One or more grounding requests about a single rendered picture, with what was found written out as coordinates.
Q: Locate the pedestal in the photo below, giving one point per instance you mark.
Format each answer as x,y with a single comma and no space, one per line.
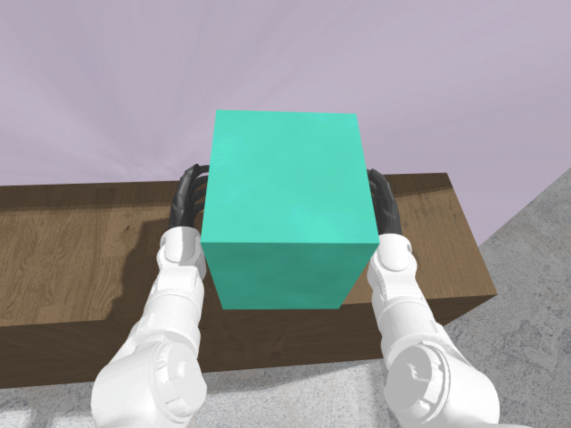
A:
78,262

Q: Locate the robot right hand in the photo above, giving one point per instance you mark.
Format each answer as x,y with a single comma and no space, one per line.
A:
385,206

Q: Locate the robot right forearm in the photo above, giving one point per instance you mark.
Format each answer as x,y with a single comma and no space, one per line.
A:
402,313

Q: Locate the carton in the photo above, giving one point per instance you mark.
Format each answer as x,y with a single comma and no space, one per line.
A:
288,219

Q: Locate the robot left hand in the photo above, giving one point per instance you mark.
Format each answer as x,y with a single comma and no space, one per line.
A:
183,211

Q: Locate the robot right upper arm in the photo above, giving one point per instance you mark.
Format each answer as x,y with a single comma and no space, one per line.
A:
428,388

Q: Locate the robot left forearm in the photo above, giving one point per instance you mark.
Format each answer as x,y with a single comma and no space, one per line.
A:
174,306

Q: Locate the robot left upper arm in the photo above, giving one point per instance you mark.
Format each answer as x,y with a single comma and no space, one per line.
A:
160,386

